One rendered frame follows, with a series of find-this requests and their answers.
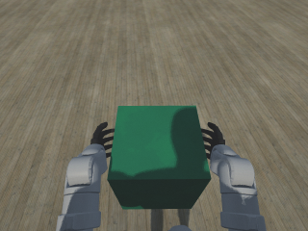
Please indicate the robot left forearm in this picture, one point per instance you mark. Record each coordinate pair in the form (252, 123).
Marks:
(82, 186)

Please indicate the left robot hand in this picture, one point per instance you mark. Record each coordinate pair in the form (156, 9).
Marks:
(97, 137)

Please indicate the carton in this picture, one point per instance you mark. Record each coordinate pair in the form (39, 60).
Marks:
(158, 158)

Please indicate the robot right forearm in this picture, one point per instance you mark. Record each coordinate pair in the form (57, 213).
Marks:
(237, 184)

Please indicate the right robot hand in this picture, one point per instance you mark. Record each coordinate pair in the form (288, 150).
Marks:
(216, 138)

